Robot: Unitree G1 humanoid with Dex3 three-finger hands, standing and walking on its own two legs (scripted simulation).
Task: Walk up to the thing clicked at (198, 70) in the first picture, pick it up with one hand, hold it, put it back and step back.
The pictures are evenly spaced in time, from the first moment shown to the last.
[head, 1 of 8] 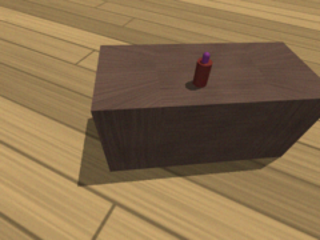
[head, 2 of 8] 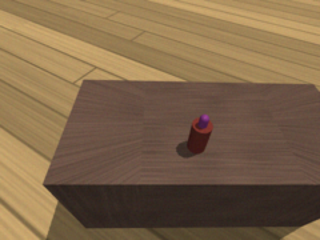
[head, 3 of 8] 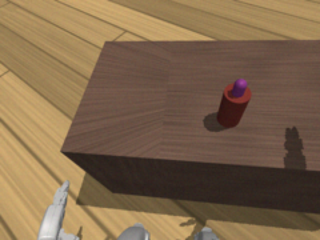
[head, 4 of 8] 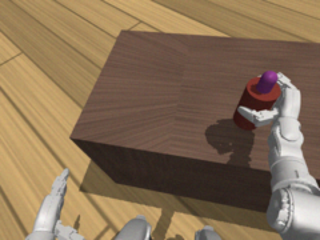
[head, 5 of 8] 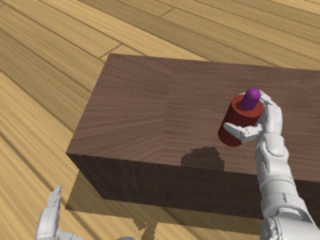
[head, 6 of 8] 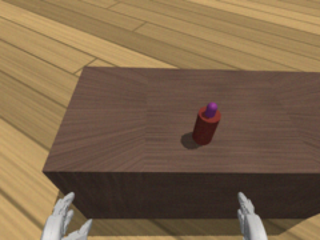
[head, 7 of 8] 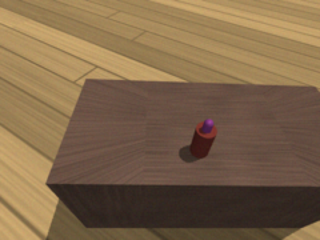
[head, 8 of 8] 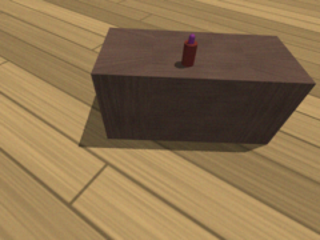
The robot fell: no
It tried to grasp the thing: yes
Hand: right
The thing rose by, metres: 0.22
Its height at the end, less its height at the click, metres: +0.00
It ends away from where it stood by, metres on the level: 0.02
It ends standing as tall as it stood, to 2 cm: yes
